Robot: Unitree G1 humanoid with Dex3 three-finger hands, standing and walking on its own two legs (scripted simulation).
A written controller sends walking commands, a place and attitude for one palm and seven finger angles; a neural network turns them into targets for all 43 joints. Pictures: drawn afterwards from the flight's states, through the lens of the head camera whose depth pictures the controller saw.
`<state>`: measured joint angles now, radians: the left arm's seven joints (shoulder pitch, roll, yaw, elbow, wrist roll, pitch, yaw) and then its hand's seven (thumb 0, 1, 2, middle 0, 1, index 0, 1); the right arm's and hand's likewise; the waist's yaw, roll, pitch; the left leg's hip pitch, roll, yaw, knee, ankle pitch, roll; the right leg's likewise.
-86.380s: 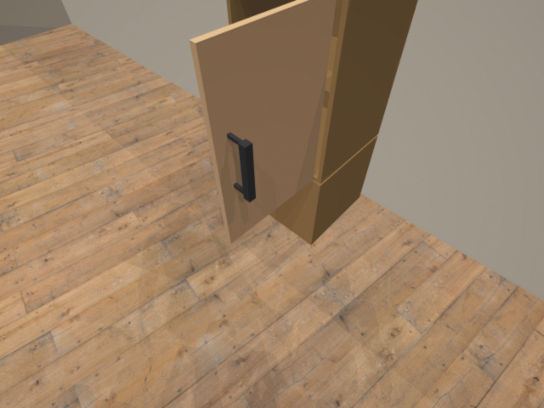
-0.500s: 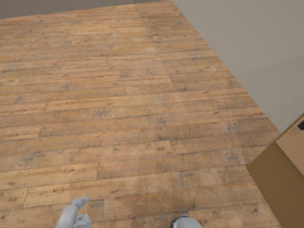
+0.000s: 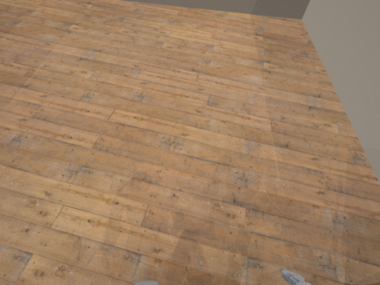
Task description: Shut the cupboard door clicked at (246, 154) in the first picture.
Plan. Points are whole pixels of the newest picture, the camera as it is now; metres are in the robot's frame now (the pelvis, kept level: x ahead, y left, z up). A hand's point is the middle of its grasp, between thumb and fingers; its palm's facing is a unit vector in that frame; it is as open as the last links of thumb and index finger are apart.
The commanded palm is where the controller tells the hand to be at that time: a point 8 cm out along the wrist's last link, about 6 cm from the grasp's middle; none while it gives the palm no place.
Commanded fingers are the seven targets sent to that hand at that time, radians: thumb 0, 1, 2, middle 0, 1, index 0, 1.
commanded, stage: turn to face it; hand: left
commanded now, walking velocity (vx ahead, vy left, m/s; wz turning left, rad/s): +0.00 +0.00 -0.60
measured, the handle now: out of the picture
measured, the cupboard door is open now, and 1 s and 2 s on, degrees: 3 3 3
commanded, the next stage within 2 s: none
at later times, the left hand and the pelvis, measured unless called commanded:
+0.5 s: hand out of the picture +0.12 +0.18 -0.16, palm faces -0.21 -0.94 -0.27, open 7.4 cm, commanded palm none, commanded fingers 0.00 0.90 0.90 -0.20 -0.30 -0.20 -0.30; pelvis +0.02 -0.01 +0.01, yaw -18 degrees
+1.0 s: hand (147, 218) +0.28 +0.14 -0.15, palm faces -0.55 -0.81 -0.21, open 7.4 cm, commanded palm none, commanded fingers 0.00 0.90 0.90 -0.20 -0.30 -0.20 -0.30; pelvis +0.06 +0.03 +0.02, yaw -36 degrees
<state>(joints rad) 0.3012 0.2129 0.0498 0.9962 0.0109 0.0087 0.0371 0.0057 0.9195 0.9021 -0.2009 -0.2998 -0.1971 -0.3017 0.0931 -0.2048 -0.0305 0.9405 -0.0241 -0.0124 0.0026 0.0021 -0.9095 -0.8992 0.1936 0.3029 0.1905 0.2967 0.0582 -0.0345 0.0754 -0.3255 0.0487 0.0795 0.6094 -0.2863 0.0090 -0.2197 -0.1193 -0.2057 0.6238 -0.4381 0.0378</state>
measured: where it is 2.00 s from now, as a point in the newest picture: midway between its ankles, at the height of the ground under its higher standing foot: outside the picture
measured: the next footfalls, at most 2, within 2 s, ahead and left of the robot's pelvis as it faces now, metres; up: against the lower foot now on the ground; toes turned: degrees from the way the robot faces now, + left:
right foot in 0.32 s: +0.04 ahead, -0.13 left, +0.00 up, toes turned -17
left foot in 0.70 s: +0.13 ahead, +0.11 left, +0.00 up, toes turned -24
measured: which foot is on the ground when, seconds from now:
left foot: down 0.00-0.32, up 0.34-0.68, down 0.70-1.00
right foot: up 0.00-0.30, down 0.32-0.70, up 0.72-1.00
